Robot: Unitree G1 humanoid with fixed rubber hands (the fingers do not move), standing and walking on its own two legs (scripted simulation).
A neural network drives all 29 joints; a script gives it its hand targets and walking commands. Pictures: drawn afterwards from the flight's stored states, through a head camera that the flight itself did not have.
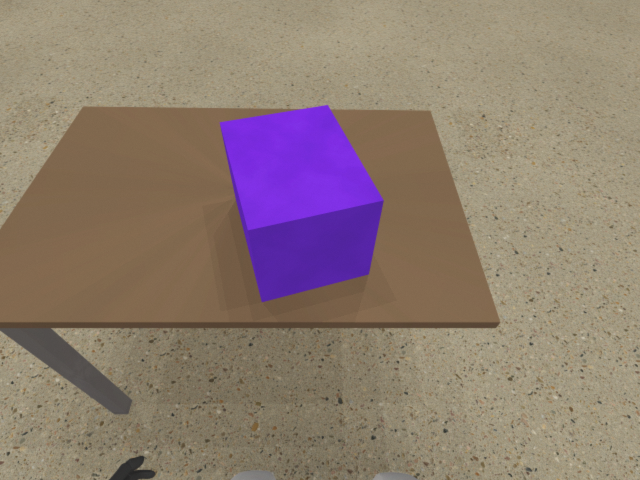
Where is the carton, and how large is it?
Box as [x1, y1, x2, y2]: [220, 105, 383, 301]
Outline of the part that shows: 327,105 220,122 235,197 262,301 368,274 383,200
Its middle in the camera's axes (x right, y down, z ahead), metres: -0.05 -0.07 +0.69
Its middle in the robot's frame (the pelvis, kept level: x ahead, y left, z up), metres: +0.55 +0.06 -0.02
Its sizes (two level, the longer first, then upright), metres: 0.258 0.198 0.190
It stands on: a table, 0.64 m high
